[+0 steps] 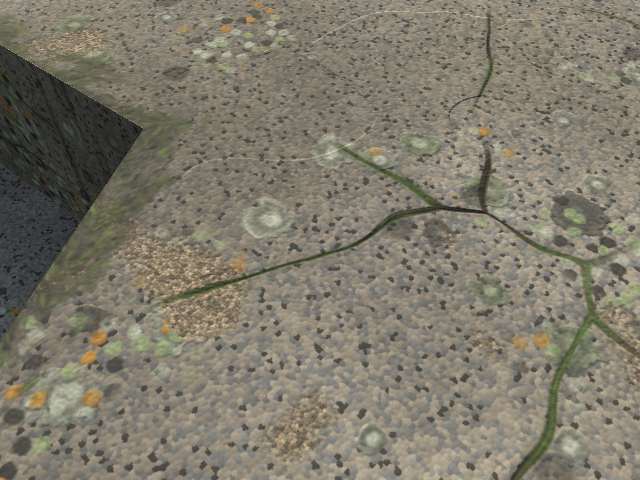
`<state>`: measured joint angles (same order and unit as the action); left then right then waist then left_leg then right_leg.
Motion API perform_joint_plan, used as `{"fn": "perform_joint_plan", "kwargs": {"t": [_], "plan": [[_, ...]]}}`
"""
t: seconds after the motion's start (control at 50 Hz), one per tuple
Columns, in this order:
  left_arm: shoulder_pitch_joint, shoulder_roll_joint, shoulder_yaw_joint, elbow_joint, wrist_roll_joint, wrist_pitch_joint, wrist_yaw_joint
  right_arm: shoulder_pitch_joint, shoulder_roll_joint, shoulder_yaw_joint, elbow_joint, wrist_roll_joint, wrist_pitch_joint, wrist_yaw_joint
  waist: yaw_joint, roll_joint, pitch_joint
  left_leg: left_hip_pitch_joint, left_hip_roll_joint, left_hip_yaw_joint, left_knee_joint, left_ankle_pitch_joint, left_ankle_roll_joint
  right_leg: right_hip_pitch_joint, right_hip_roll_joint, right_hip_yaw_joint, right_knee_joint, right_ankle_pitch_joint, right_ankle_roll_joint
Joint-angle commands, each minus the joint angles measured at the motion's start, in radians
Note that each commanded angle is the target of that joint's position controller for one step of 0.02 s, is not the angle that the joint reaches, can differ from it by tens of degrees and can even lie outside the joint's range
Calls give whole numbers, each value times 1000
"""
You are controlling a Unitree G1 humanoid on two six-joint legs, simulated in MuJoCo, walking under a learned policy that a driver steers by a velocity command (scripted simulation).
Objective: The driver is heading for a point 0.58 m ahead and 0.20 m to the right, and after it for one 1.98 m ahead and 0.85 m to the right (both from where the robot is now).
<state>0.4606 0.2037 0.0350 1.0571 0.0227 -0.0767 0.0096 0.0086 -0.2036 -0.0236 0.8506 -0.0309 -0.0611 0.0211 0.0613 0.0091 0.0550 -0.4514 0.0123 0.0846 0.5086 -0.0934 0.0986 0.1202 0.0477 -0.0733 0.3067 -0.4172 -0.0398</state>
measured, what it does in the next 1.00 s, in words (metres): walks ahead, turning right: right foot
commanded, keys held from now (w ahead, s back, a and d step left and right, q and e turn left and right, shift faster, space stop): w+e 0.74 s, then e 0.26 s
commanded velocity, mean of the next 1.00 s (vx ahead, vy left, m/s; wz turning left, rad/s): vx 0.45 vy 0.00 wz -0.46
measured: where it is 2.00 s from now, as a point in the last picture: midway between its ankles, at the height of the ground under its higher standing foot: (405, 418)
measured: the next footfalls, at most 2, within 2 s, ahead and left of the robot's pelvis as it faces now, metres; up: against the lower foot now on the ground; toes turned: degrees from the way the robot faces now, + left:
right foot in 0.56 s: +0.42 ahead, -0.10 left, +0.00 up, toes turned -20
left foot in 1.06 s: +0.73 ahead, -0.09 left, +0.00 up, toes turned -36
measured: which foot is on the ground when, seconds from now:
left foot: down 0.00-0.58, up 0.60-1.00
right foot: down 0.00-0.00, up 0.02-0.54, down 0.56-1.00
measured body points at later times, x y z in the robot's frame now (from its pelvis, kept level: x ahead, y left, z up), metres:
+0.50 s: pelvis +0.26 +0.00 +0.01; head +0.29 -0.01 +0.45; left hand +0.47 +0.19 -0.12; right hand +0.16 -0.22 -0.14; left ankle +0.13 +0.09 -0.72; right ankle +0.39 -0.11 -0.70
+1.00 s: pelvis +0.50 -0.08 +0.01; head +0.54 -0.11 +0.46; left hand +0.63 +0.18 -0.11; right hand +0.56 -0.38 -0.10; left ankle +0.70 -0.03 -0.69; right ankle +0.39 -0.09 -0.72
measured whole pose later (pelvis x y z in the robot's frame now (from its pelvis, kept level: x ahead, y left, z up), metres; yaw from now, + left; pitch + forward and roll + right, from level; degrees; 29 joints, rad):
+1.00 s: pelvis +0.50 -0.08 +0.01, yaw -31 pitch +1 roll -1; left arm 0.37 0.27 0.08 0.90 0.01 -0.01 0.02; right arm 0.04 -0.25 -0.02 0.77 -0.02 -0.03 0.00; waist 0.08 0.04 0.08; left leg -0.60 0.03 -0.03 0.70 -0.12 -0.03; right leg -0.05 0.16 0.15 0.39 -0.34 -0.12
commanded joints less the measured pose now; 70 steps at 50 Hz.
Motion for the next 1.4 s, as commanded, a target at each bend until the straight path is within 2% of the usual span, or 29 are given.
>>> {"fn": "perform_joint_plan", "kwargs": {"t": [0.02, 0.04, 0.06, 0.1, 0.14, 0.24, 0.42, 0.48, 0.54, 0.56, 0.58, 0.6, 0.62, 0.66, 0.68, 0.72, 0.78, 0.84, 0.96, 1.04, 1.06, 1.08, 1.1, 1.12, 1.14, 1.16, 1.2, 1.32, 1.4], "plan": [[21, 74, 3, -80, -34, -8, -5, 483, -250, -80, 82, -39, -25, -32, -205, 117, -291, 692, 268, -369, -87, -159, 138, -439, -116, -15, 701, 526, -53], [95, 59, 7, -71, -39, -3, -5, 477, -287, -91, 82, -22, -14, -22, -166, 224, -363, 782, 439, -734, -215, -147, 219, -662, 30, 48, 943, -140, -47], [-3, 134, 30, -74, -19, 5, 1, 371, -226, -78, 69, 8, -7, -19, -136, 68, -220, 644, 381, -619, -234, -234, 173, -720, -45, 144, 982, -50, -64], [-73, 93, 27, -86, -17, 4, -10, 231, -115, -48, 48, 10, -18, -15, -79, 30, -46, 393, 298, -376, -324, -172, 96, -680, -115, 135, 885, 103, -65], [-46, 67, 27, -72, 7, 31, -23, 231, -76, -35, 68, 15, -32, -23, -41, 69, -15, 294, 241, -232, -364, -69, 48, -609, -137, 128, 836, 147, -45], [-174, 53, 31, -119, 3, 63, -42, 328, -106, -41, 106, 18, -60, -30, -39, 50, 19, 326, 219, -69, -398, 101, 32, -744, -154, 102, 781, 288, -20], [-460, 30, 7, -238, 6, 55, -59, 456, -112, -36, 153, 14, -49, -54, -101, 50, 64, 497, 226, 112, -347, 396, 10, -762, -107, -46, 376, 415, -42], [-435, 51, 15, -245, 10, 55, -58, 451, -138, -42, 158, 9, -34, -65, -70, 76, 32, 580, 249, 159, -221, 730, 2, -678, -47, -92, 330, 298, -96], [-230, 101, 44, -192, 13, 50, -46, 416, -181, -56, 139, 4, -11, -65, 21, 100, -93, 570, 262, 177, 140, 913, 10, -439, 44, -106, 282, 157, -175], [-86, 143, 67, -151, 23, 42, -37, 390, -189, -59, 121, 9, -7, -57, 96, 51, -162, 437, 244, 188, 389, 728, -14, -226, 30, -38, 178, 179, -216], [-25, 253, 99, -147, 32, 42, -22, 403, -111, -44, 72, 21, -11, -45, 88, -115, -253, 112, 146, 186, 741, 88, -55, 44, -237, 333, 149, 118, -311], [-60, 310, 110, -168, 7, 54, -25, 356, -110, -47, 0, 25, -22, -28, 43, -199, -301, -208, -64, 3, 985, -465, -90, 178, -403, 840, -13, 168, -441], [-90, 279, 102, -161, -11, 62, -19, 242, -139, -49, -20, 14, -34, -23, 47, -47, -172, -318, 25, -119, 957, -357, -78, 97, -374, 686, -44, 181, -395], [-188, 184, 78, -169, -14, 54, -10, 256, -131, -47, -13, 21, -48, -23, -42, 47, -24, -234, 92, -112, 773, -226, -81, -142, -290, 478, -80, 364, -299], [-214, 161, 69, -173, -23, 45, -5, 270, -128, -47, -11, 1, -31, -24, -73, 45, -14, -172, 106, -113, 714, -217, -98, -212, -240, 404, -85, 459, -272], [-205, 157, 62, -175, -29, 22, -4, 290, -110, -45, -14, -19, 6, -16, -95, 12, -40, -107, 111, -104, 648, -210, -128, -261, -190, 337, -85, 580, -260], [-149, 201, 70, -170, -26, 11, -6, 218, -104, -42, -51, -13, 28, -14, -86, -14, -23, -137, 98, -72, 543, -141, -161, -287, -153, 285, -60, 827, -235], [-95, 205, 69, -172, -24, 26, -4, 125, -108, -36, -93, -5, 33, -18, -50, -54, -38, -158, 65, -57, 428, -68, -167, -252, -119, 257, 9, 1032, -174], [-30, 210, 70, -189, -11, 61, 14, -10, -132, -20, -156, 13, 25, -26, 16, -95, -65, -160, -10, -79, 203, -6, -132, -104, -126, 340, 120, 1052, -133], [-140, 235, 77, -234, -11, 55, 18, 207, -192, -34, -97, 9, -1, -45, -96, -100, -117, 165, -50, -91, -57, 53, -64, -156, -90, 376, 329, 1062, -62], [-162, 212, 68, -254, -28, 42, 10, 311, -218, -40, -80, -1, -18, -54, -149, -46, -178, 369, 55, -165, -116, 307, -28, -253, -42, 358, 498, 884, -33], [-63, 122, 50, -279, -40, 37, 11, 333, -282, -44, -99, 0, -19, -58, -95, 178, -304, 600, 358, -419, -10, 926, 70, -425, 96, 235, 787, 11, -5], [73, 165, 59, -260, -36, 54, 23, 313, -288, -54, -112, 22, 5, -50, -46, 279, -435, 617, 488, -684, -56, 983, 228, -520, 156, 192, 967, -268, 1], [52, 203, 64, -211, -1, 74, 25, 246, -204, -36, -134, 33, 17, -43, -31, 92, -322, 494, 432, -612, -88, 784, 224, -548, 99, 233, 1034, -190, 7], [-34, 202, 64, -219, 10, 84, 16, 190, -138, -16, -142, 32, 21, -43, -40, 25, -214, 386, 351, -478, -116, 614, 186, -563, 74, 222, 1002, -135, 19], [-73, 181, 60, -230, 4, 94, 8, 156, -116, -5, -139, 21, 27, -45, -30, 30, -154, 314, 286, -389, -157, 493, 144, -560, 49, 214, 944, -105, 33], [-71, 155, 49, -226, 2, 120, -7, 155, -142, -9, -119, 10, 30, -47, -22, 116, -121, 220, 207, -277, -203, 389, 113, -490, 43, 181, 862, -48, 55], [-148, 124, 17, -223, -2, 147, -6, 173, -173, -15, -81, 3, 41, -36, -43, 161, -130, 168, 187, -250, -266, -15, 105, -377, 13, 111, 497, -45, 45], [-133, 125, 6, -194, -4, 134, -6, 179, -200, -26, -66, 13, 76, -30, -30, 143, -95, 95, 182, -278, -276, -271, 67, -243, 8, 56, 222, 91, 3]]}}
